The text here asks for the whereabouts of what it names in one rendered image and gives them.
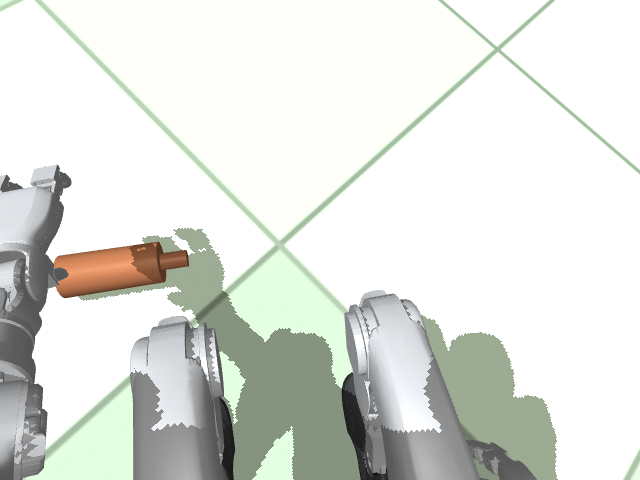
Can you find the bottle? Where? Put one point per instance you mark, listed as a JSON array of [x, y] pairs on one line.
[[116, 268]]

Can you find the left robot arm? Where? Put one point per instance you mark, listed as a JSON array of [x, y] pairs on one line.
[[23, 423]]

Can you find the left robot hand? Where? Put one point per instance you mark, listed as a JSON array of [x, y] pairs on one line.
[[32, 216]]

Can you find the right robot foot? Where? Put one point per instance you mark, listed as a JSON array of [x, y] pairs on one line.
[[356, 429]]

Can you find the right robot hand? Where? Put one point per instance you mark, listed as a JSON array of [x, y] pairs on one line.
[[497, 461]]

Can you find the left robot foot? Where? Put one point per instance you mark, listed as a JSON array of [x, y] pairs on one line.
[[229, 446]]

